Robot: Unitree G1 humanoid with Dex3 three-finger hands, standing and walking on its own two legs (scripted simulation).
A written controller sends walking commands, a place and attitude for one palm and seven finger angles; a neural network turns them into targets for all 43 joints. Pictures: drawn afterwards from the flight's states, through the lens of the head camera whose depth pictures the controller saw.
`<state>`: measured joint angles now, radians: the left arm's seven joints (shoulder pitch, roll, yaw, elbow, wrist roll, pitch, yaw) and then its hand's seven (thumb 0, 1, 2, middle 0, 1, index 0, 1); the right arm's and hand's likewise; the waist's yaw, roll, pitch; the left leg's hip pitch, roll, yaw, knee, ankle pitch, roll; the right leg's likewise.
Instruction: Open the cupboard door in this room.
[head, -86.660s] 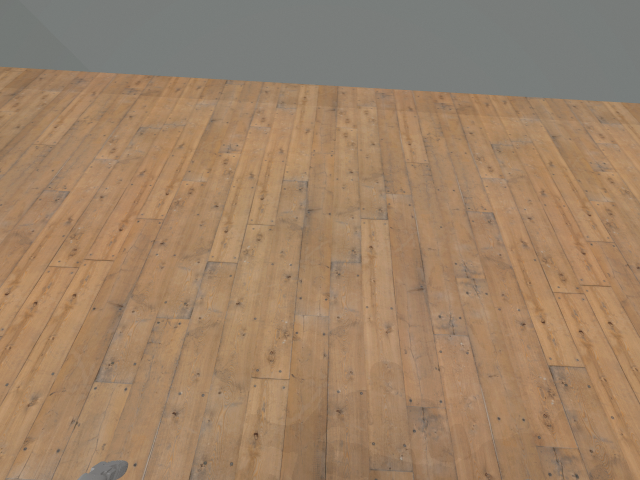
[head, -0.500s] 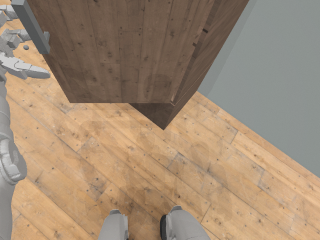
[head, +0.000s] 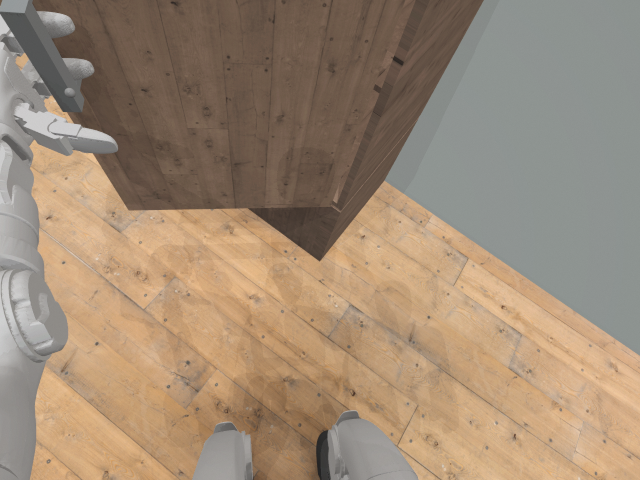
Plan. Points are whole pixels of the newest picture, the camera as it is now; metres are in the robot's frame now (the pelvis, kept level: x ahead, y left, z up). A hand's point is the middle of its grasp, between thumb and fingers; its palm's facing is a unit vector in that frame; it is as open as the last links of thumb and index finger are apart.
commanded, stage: close the thumb around the handle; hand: left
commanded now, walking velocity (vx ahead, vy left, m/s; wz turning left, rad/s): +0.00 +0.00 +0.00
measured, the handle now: (51, 48) +0.60 +0.25 +0.09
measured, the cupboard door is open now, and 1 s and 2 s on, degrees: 42 43 81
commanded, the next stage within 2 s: pull the door open along its arc in 0.78 s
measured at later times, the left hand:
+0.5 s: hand (66, 95) +0.53 +0.23 +0.09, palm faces +0.00 -1.00 +0.00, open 9.2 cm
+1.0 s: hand (66, 97) +0.53 +0.23 +0.09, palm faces +0.00 -1.00 +0.00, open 5.8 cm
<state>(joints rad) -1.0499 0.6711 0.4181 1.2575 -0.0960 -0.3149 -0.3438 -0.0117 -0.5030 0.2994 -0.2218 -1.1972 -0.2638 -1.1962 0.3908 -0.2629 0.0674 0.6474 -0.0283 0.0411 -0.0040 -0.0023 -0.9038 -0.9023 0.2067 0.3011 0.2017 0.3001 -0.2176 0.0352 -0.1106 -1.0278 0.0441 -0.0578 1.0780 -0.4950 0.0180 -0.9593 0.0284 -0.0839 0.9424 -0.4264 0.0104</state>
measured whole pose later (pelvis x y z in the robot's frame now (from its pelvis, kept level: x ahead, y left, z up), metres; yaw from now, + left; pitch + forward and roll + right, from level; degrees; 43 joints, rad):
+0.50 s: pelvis +0.00 +0.00 +0.00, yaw -1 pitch +25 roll -5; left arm -0.98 0.71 0.48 1.24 -0.09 -0.32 -0.38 0.00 0.20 0.60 -0.31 -1.26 -0.33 -1.28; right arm 0.42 -0.28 0.06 0.63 -0.02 0.07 -0.01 0.00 -0.90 -0.90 0.21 0.30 0.20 0.30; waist -0.23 0.04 -0.10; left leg -1.00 0.06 -0.03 1.06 -0.49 0.02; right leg -0.95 0.04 -0.05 0.94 -0.42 0.01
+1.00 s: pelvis -0.01 +0.00 +0.00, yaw -1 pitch +25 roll -5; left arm -0.99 0.71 0.47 1.24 -0.09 -0.32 -0.37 0.01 0.73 0.81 -0.31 -1.30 -0.34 -1.33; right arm 0.41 -0.27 0.07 0.63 -0.02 0.06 -0.01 0.00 -0.90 -0.90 0.21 0.30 0.20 0.30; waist -0.22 0.04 -0.10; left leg -1.01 0.06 -0.03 1.07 -0.49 0.02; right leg -0.96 0.04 -0.05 0.95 -0.42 0.01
